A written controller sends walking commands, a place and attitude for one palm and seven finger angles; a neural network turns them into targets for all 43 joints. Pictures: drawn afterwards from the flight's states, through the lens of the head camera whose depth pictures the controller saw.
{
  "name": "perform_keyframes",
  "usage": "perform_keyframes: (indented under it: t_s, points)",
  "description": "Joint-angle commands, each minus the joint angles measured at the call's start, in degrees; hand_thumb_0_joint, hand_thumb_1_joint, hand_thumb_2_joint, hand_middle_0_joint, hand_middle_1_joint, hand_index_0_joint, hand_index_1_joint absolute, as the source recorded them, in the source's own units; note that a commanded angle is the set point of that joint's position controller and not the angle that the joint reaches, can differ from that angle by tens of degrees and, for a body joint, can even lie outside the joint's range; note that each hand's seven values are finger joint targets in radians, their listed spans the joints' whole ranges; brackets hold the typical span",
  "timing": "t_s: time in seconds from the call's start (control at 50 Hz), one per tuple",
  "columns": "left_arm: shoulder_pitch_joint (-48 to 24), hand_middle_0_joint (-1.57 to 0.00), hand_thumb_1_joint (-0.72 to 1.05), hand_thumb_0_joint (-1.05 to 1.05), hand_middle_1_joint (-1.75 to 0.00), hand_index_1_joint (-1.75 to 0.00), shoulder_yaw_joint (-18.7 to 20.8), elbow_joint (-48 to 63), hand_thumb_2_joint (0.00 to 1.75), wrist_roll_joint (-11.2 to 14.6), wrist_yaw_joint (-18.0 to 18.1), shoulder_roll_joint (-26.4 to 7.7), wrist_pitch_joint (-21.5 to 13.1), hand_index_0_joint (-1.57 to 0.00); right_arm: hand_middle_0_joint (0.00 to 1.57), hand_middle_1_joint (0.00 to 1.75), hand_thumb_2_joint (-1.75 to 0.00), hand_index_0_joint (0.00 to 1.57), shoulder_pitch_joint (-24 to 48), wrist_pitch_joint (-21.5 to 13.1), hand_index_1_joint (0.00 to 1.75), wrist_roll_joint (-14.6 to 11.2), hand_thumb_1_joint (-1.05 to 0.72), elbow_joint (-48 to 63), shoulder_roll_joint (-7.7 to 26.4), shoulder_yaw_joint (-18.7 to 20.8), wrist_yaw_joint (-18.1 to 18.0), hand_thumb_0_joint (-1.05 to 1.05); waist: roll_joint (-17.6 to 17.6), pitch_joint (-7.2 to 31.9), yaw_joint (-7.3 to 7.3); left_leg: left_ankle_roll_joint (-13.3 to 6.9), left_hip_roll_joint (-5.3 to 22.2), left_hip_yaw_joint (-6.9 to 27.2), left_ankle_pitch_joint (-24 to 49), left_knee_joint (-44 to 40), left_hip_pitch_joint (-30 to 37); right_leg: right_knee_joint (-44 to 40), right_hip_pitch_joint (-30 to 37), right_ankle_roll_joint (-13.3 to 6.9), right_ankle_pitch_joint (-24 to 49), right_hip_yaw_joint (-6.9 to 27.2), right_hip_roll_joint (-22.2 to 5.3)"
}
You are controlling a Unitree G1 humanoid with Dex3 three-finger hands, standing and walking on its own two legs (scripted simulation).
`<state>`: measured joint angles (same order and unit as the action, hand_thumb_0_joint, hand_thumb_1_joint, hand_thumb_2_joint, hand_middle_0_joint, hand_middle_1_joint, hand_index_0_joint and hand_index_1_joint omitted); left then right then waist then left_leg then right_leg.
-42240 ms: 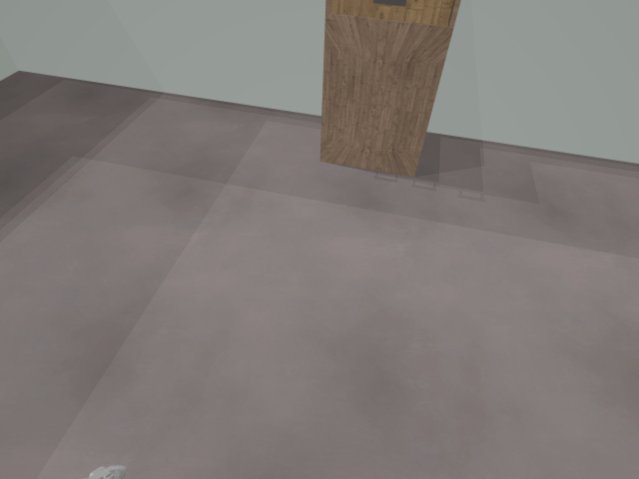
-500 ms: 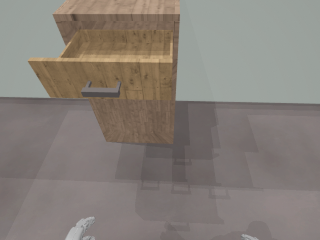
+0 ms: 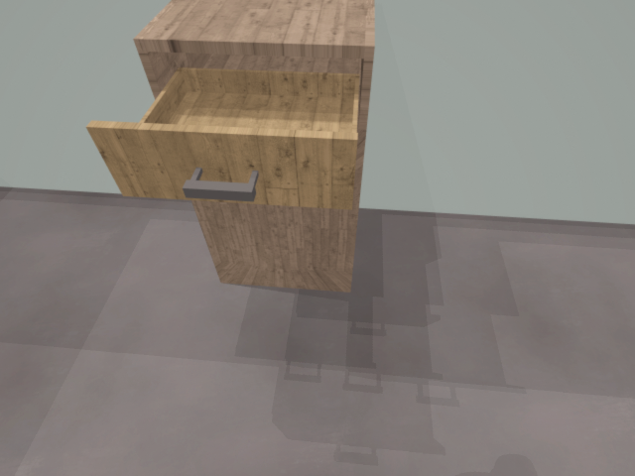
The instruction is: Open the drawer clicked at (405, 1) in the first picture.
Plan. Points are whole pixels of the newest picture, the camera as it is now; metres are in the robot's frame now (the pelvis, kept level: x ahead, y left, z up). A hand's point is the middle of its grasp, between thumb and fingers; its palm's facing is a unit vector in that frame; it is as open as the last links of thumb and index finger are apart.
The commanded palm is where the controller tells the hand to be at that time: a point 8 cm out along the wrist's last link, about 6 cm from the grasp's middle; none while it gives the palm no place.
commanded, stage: let the arm hang, fingers relaxed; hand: left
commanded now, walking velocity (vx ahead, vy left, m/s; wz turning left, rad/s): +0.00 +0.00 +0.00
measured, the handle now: (223, 182) +0.57 +0.20 +0.03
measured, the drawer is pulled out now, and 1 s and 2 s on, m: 0.28 0.28 0.28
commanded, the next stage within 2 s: look to check the result in 0.36 s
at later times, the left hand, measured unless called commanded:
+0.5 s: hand out of the picture +0.02 +0.19 -0.17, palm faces +0.00 -0.97 -0.23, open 7.4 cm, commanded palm none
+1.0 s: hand out of the picture +0.06 +0.22 -0.16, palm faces -0.01 -0.96 -0.29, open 7.4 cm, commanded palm none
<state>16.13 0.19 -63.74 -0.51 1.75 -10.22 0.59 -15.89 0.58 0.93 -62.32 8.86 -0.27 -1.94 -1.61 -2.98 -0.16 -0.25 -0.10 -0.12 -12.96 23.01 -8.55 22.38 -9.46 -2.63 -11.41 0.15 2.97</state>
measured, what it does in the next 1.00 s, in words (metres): stands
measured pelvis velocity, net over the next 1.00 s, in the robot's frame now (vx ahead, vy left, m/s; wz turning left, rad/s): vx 0.00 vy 0.00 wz -0.01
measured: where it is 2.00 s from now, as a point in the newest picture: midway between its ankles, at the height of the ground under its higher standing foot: outside the picture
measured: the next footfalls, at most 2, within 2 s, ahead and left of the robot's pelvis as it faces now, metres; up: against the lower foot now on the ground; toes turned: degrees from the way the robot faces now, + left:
none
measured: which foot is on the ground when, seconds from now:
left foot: down 0.00-1.00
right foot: down 0.00-1.00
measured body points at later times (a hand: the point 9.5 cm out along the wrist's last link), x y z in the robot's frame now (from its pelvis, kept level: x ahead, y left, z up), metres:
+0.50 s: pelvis -0.01 +0.00 +0.00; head +0.01 +0.00 +0.45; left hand +0.02 +0.24 -0.15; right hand -0.02 -0.23 -0.16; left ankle -0.01 +0.12 -0.74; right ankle +0.01 -0.09 -0.74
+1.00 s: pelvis +0.00 +0.00 +0.00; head +0.02 +0.00 +0.45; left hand +0.06 +0.27 -0.14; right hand +0.04 -0.26 -0.15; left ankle -0.01 +0.12 -0.74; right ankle +0.01 -0.09 -0.74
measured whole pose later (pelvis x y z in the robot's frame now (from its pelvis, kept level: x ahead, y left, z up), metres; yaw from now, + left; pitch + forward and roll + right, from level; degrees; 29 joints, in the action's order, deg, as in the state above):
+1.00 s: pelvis +0.00 +0.00 +0.00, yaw +0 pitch -2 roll +0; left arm 9.0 1.1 -63.1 -0.7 1.0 -14.8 -0.3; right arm -9.7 0.0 1.2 -63.0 14.9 0.8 -1.2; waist -0.5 -3.9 -0.5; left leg -0.5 -0.4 -0.7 -11.4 20.1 -7.1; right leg 20.2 -8.5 -2.2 -10.1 0.8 2.6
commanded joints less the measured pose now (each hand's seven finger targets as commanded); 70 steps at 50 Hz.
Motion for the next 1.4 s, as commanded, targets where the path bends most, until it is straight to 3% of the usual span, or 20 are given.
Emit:
perform_keyframes:
  t_s: [0.0, 0.06, 0.14, 0.18, 0.26, 0.78, 0.94, 1.1, 1.24, 1.38]
  points:
    - [1.88, -0.20, 0.90, 0.00, -0.30, -0.30, 1.54, 2.10, 0.90, 0.04, 0.33, -6.82, -1.08, -0.20, 0.20, 0.30, -0.90, 0.20, -4.25, -0.76, 0.30, -0.15, -0.90, 0.87, 5.96, 1.52, -0.51, 0.00, 2.21, -1.94, -0.43, -1.82, 4.98, 4.30, 3.93, -4.07, -1.43, -4.96, -1.90, -0.52, 2.69, 6.87, -7.22]
    - [1.82, -0.20, 0.90, 0.00, -0.30, -0.30, 1.63, 2.15, 0.90, -0.03, 0.37, -6.38, -1.03, -0.20, 0.20, 0.30, -0.90, 0.20, -4.27, -0.69, 0.30, 0.01, -0.90, 0.46, 5.26, 1.53, -0.40, 0.00, 2.45, -2.74, -0.37, -1.80, 4.78, 3.98, 2.52, -4.15, -1.71, -5.69, -2.83, -0.35, -0.28, 7.03, -7.27]
    - [1.48, -0.20, 0.90, 0.00, -0.30, -0.30, 1.90, 2.59, 0.90, -0.04, 0.39, -6.67, -1.22, -0.20, 0.20, 0.30, -0.90, 0.20, -4.22, -0.84, 0.30, 0.01, -0.90, 0.49, 5.29, 1.70, -0.44, 0.00, 1.90, -2.09, -0.24, -1.70, 4.77, 4.07, 3.05, -4.01, -1.49, -5.54, -2.49, -0.53, 0.51, 7.38, -7.07]
    - [1.00, -0.20, 0.90, 0.00, -0.30, -0.30, 1.97, 2.64, 0.90, 0.01, 0.36, -6.47, -1.20, -0.20, 0.20, 0.30, -0.90, 0.20, -4.26, -0.96, 0.30, 0.11, -0.90, 0.39, 5.24, 1.71, -0.45, 0.00, -0.07, -1.90, -0.36, -1.67, 4.90, 4.17, 3.72, -4.29, -1.64, -5.04, -2.09, -0.59, 1.85, 7.28, -7.22]
    - [0.25, -0.20, 0.90, 0.00, -0.30, -0.30, 2.14, 2.79, 0.90, 0.03, 0.28, -7.12, -1.29, -0.20, 0.20, 0.30, -0.90, 0.20, -4.02, -1.10, 0.30, 0.07, -0.90, 0.61, 5.88, 1.88, -0.54, 0.00, 0.98, -1.95, -0.36, -1.70, 5.17, 4.42, 4.04, -4.56, -1.84, -4.78, -1.62, -0.67, 2.77, 7.11, -7.14]
    - [-4.92, -0.20, 0.90, 0.00, -0.30, -0.30, 2.78, 3.06, 0.90, -0.03, -0.21, -12.70, -1.72, -0.20, 0.20, 0.30, -0.90, 0.20, 2.04, -1.28, 0.30, 0.09, -0.90, 1.27, 12.58, 2.83, -0.12, 0.00, 0.85, -0.26, -0.67, -1.79, 5.72, 5.20, 3.70, -5.96, 0.78, -6.05, -1.13, -0.63, 2.57, 8.02, -7.69]
    - [-6.80, -0.20, 0.90, 0.00, -0.30, -0.30, 3.10, 3.64, 0.90, -0.10, -0.40, -14.78, -2.14, -0.20, 0.20, 0.30, -0.90, 0.20, 5.11, -1.52, 0.30, -0.03, -0.90, 1.94, 14.78, 2.98, 0.11, 0.00, 2.02, 1.74, -0.44, -1.79, 5.94, 5.32, 6.39, -6.12, 2.43, -6.14, 0.41, -0.49, 6.22, 7.72, -8.10]
    - [-8.89, -0.20, 0.90, 0.00, -0.30, -0.30, 2.98, 3.83, 0.90, -0.03, -0.50, -16.28, -2.31, -0.20, 0.20, 0.30, -0.90, 0.20, 7.35, -1.66, 0.30, 0.05, -0.90, 2.12, 16.79, 3.00, 0.26, 0.00, 0.16, 2.92, -0.57, -1.44, 6.18, 5.28, 8.89, -6.67, 3.37, -5.80, 2.05, -0.37, 10.14, 7.57, -8.61]
    - [-9.98, -0.20, 0.90, 0.00, -0.30, -0.30, 3.20, 4.09, 0.90, -0.06, -0.51, -17.58, -2.60, -0.20, 0.20, 0.30, -0.90, 0.20, 8.60, -1.76, 0.30, -0.06, -0.90, 2.35, 17.97, 3.10, 0.31, 0.00, 2.34, 4.27, -0.44, -1.51, 6.48, 5.27, 10.59, -6.78, 4.89, -6.10, 3.16, -0.30, 12.14, 7.49, -8.67]
    - [-11.02, -0.20, 0.90, 0.00, -0.30, -0.30, 3.11, 4.11, 0.90, -0.01, -0.57, -18.50, -2.55, -0.20, 0.20, 0.30, -0.90, 0.20, 9.52, -1.87, 0.30, -0.03, -0.90, 2.25, 19.16, 3.05, 0.35, 0.00, 0.93, 4.45, -0.51, -1.25, 6.62, 5.24, 12.22, -7.21, 5.13, -5.89, 3.93, -0.21, 13.82, 7.34, -8.92]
